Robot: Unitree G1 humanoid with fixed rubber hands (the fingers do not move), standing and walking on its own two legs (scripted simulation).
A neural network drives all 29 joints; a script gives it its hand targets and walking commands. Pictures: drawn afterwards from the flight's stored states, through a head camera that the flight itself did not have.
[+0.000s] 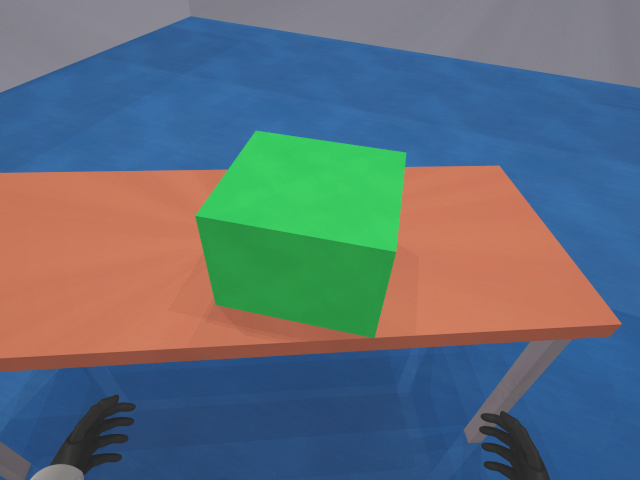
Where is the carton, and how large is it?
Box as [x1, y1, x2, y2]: [195, 131, 405, 337]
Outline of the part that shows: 255,131 195,215 215,303 218,305 374,337 396,249 405,152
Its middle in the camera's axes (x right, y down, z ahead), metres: -0.01 -0.02 +0.71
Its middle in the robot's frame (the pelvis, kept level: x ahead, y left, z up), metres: +0.55 +0.01 +0.00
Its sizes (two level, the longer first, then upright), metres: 0.289 0.265 0.210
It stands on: a table, 0.66 m high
